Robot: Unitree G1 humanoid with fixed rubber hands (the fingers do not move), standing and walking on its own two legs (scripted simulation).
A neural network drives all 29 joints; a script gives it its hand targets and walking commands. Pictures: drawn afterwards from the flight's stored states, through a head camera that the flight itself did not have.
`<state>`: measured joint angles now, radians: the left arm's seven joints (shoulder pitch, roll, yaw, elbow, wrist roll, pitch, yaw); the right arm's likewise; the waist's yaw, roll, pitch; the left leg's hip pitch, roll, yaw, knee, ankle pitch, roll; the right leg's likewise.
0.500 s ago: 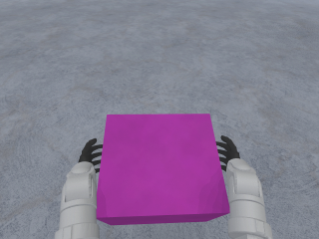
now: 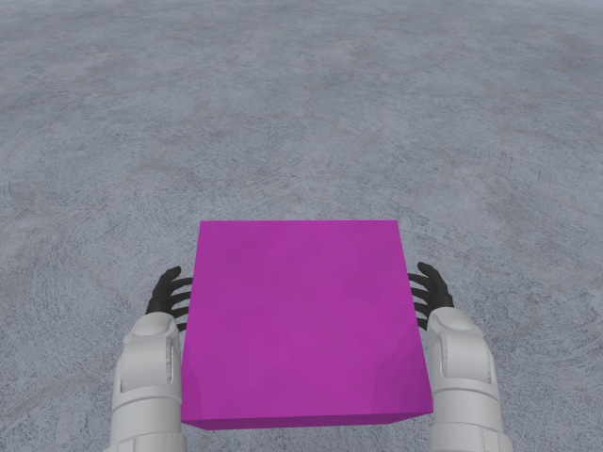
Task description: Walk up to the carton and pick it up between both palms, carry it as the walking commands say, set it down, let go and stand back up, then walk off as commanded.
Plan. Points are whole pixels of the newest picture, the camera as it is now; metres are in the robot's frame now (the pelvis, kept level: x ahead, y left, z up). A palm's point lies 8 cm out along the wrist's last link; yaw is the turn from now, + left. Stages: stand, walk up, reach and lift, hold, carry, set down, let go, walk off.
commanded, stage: reach and lift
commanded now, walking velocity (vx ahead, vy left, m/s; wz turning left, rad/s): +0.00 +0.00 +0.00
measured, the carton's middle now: (299, 328) +0.31 -0.01 -0.04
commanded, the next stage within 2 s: hold in 0.10 s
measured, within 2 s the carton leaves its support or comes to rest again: neither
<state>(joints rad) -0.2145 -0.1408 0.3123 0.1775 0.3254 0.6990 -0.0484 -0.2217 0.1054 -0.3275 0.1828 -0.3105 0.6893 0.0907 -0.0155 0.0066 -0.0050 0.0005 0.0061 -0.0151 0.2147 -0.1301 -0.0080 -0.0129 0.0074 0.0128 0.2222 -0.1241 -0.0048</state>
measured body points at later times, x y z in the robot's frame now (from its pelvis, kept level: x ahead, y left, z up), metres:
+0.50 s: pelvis +0.00 +0.00 +0.00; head -0.03 +0.00 +0.45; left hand +0.29 +0.18 +0.04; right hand +0.29 -0.19 +0.04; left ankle +0.00 +0.13 -0.75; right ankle +0.01 -0.12 -0.75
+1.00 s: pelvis +0.00 +0.00 +0.00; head -0.03 +0.00 +0.45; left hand +0.29 +0.19 +0.03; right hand +0.29 -0.19 +0.04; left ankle +0.00 +0.13 -0.75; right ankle +0.01 -0.12 -0.75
